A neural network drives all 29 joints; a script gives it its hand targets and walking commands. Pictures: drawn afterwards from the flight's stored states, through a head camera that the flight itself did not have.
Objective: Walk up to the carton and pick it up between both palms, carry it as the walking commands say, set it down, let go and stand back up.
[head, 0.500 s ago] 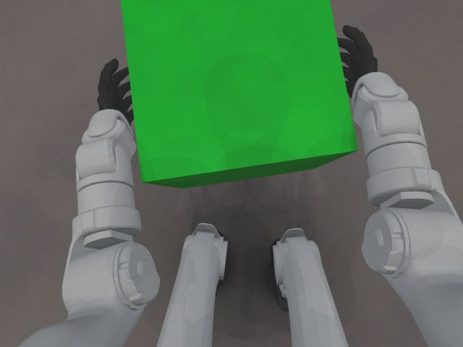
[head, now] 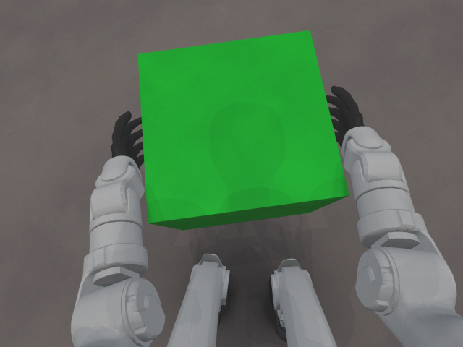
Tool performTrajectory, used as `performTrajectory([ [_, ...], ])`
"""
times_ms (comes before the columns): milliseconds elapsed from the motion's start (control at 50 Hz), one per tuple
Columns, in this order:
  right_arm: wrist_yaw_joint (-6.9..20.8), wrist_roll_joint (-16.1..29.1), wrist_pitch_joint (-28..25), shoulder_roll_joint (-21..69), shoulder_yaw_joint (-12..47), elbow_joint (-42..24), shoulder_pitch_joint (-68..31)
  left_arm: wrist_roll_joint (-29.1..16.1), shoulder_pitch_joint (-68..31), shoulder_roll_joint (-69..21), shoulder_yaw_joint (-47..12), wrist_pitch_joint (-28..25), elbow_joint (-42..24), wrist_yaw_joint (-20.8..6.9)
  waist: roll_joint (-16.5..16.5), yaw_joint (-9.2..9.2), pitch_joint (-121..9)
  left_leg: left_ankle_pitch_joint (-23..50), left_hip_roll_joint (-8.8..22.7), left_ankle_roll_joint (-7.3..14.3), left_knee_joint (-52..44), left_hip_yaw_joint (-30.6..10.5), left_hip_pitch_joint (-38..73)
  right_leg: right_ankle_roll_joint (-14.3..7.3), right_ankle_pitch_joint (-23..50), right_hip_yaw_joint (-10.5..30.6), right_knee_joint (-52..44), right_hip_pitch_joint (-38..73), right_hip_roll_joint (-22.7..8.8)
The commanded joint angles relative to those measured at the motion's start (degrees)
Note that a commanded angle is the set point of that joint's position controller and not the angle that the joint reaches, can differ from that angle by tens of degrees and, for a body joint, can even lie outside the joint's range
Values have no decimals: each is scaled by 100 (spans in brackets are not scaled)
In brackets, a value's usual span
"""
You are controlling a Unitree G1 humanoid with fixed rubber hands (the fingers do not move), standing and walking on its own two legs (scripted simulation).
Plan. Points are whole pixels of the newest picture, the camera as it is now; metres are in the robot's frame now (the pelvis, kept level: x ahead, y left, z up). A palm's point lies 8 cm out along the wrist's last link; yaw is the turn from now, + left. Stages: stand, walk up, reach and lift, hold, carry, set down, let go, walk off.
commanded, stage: reach and lift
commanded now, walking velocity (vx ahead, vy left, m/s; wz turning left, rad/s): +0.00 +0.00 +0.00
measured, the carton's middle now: (236, 145) +0.47 +0.04 -0.13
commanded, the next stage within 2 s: none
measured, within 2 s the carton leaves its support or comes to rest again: neither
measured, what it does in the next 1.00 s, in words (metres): rises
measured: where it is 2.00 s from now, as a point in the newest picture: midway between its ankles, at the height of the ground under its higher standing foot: (248, 312)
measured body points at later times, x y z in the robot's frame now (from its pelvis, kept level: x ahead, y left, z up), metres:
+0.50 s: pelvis +0.03 +0.00 +0.06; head +0.22 -0.01 +0.47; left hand +0.41 +0.22 +0.00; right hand +0.46 -0.15 -0.01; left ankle +0.09 +0.13 -0.57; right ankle +0.07 -0.10 -0.57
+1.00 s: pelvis +0.05 +0.00 +0.12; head +0.18 -0.01 +0.55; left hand +0.38 +0.22 +0.07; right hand +0.44 -0.15 +0.07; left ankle +0.09 +0.13 -0.57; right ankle +0.07 -0.10 -0.57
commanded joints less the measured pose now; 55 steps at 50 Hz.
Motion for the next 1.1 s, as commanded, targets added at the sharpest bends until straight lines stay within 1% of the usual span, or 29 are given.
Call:
performTrajectory([
  [0,1423,900,-174,5720,2550,-372,-3105,-1050,-3864,-5187,-3303,-145,-268,-1721,-381,140,-5420,1681,-277,126,-639,536,3350,67,1610,-338,-996,3128,132],
  [160,1405,819,-222,5867,2611,-438,-2648,-963,-3371,-5279,-3351,-190,-268,-1775,-357,132,-5110,1760,-278,133,-1042,488,3677,58,1768,-255,-1410,3644,96],
  [320,1396,733,-277,5994,2717,-590,-2150,-869,-2832,-5386,-3435,-242,-329,-1816,-314,117,-4843,1989,-276,129,-1466,424,4119,43,2054,-170,-1826,4165,61],
  [560,1424,620,-336,6090,2881,-839,-1393,-752,-1994,-5534,-3618,-290,-514,-1810,-252,92,-4412,2337,-246,94,-2147,322,4912,24,2353,-86,-2482,4791,6],
  [1080,1558,510,-97,6101,2991,-1265,-294,-591,-742,-5655,-3919,-4,-912,-1819,-151,95,-3055,2772,-131,97,-3811,190,6873,-58,2599,15,-4165,6362,-126],
])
